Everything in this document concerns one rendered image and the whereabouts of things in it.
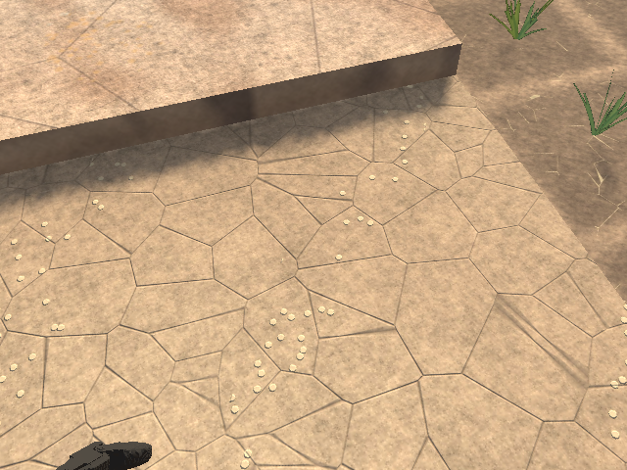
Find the left robot hand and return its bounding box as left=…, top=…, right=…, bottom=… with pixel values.
left=56, top=442, right=152, bottom=470

